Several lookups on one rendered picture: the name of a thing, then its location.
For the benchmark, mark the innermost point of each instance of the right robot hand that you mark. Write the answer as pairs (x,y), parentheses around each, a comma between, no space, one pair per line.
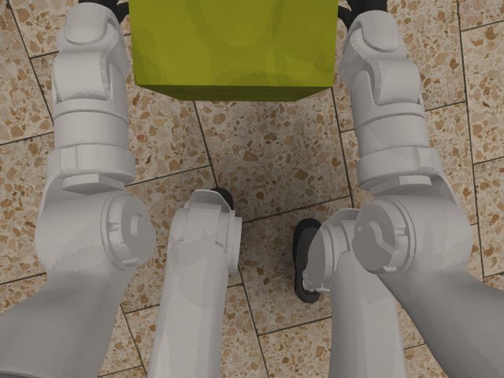
(358,7)

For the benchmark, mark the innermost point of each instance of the robot right forearm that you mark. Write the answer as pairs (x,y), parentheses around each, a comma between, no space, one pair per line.
(388,112)

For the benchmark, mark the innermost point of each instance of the left robot upper arm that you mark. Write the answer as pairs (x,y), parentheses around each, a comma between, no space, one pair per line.
(90,247)

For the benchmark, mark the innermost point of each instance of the robot left thigh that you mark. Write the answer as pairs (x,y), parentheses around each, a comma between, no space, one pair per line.
(188,334)

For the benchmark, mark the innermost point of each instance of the right robot foot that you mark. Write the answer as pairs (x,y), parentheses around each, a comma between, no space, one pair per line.
(304,233)

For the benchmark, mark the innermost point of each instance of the right robot upper arm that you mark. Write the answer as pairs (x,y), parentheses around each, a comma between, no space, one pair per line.
(419,247)

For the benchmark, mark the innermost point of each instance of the left robot hand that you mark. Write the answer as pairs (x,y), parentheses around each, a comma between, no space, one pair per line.
(120,10)

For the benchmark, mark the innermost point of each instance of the carton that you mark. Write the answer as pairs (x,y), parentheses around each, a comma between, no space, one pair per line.
(234,50)

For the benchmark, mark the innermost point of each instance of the robot left forearm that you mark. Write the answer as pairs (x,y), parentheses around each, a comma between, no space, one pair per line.
(90,108)

